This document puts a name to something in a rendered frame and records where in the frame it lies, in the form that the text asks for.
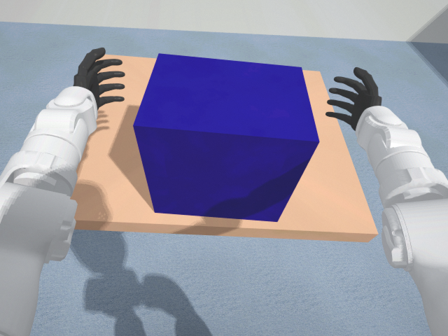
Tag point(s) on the robot right forearm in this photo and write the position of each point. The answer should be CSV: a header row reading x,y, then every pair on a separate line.
x,y
400,163

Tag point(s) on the carton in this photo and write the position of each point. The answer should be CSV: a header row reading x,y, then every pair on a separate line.
x,y
222,138

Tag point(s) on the robot left upper arm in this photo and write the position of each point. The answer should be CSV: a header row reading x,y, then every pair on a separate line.
x,y
36,226

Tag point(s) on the table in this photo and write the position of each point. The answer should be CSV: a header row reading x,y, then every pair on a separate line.
x,y
112,193

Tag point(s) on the robot left hand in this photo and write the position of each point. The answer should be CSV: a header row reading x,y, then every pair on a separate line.
x,y
89,78

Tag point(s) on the robot right hand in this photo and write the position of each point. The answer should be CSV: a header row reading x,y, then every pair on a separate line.
x,y
367,97

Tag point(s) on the robot left forearm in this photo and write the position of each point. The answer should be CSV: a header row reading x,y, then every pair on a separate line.
x,y
50,154

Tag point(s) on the robot right upper arm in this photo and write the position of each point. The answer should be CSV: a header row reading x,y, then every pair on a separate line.
x,y
415,237

